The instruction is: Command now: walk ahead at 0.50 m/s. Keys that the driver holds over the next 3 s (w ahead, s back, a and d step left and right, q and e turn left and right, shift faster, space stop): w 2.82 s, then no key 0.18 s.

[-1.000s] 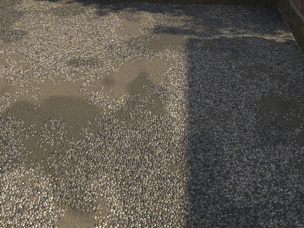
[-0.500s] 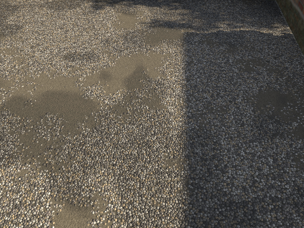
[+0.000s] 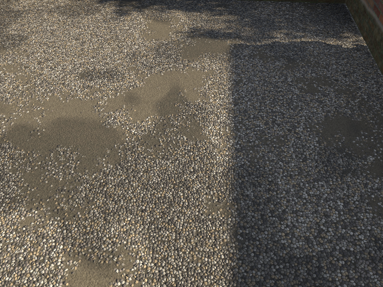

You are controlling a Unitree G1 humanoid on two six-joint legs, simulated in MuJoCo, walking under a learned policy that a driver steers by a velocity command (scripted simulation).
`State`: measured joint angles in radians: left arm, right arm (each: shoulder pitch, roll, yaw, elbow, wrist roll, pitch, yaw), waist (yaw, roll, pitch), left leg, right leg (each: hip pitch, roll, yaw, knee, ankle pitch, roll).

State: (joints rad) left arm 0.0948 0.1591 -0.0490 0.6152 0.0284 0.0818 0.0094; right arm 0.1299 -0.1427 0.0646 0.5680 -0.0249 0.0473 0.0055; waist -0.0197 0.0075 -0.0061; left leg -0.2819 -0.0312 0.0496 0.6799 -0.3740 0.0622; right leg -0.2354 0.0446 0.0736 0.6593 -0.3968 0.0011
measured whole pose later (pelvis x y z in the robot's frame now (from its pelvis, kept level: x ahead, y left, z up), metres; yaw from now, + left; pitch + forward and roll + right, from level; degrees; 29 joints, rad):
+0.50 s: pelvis +0.00 +0.00 +0.00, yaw +0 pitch -1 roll -1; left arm 0.09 0.16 -0.05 0.61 0.03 0.08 0.01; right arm 0.14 -0.14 0.07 0.57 -0.02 0.05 0.01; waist -0.02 0.01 -0.01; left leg -0.28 -0.03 0.06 0.69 -0.38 0.06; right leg -0.24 0.05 0.08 0.66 -0.40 0.00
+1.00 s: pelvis +0.00 +0.00 +0.00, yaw -1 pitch -1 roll -1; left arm 0.09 0.15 -0.05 0.61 0.03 0.08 0.01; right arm 0.14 -0.14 0.07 0.57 -0.02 0.05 0.00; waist -0.02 0.01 -0.01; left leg -0.28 -0.03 0.06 0.69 -0.38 0.06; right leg -0.24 0.05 0.08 0.67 -0.40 0.00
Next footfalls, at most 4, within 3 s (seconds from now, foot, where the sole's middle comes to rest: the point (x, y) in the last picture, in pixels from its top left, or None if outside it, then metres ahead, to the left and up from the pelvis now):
none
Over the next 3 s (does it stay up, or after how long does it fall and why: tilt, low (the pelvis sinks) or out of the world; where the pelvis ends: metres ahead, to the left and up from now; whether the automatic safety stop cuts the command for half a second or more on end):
stays up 0.00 0.01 0.01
